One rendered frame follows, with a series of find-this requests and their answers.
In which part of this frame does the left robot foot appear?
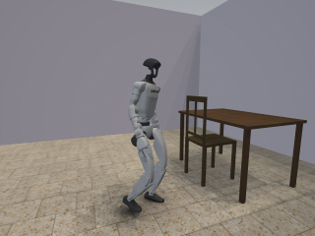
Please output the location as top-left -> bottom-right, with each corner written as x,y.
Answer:
144,191 -> 164,204

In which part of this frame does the left robot forearm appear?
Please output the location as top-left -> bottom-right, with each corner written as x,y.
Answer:
151,110 -> 159,129

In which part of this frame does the robot head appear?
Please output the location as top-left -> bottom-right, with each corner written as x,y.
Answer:
141,58 -> 161,85

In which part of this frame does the robot right upper arm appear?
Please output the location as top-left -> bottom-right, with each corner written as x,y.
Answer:
128,82 -> 146,114

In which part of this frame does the right robot forearm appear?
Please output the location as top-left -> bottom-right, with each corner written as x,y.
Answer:
128,105 -> 145,139

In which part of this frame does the table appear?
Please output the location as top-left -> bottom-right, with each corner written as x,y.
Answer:
178,108 -> 307,204

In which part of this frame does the robot right hand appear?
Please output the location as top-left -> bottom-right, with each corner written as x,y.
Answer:
136,137 -> 154,162

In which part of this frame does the chair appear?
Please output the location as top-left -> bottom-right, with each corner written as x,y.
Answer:
184,95 -> 237,187

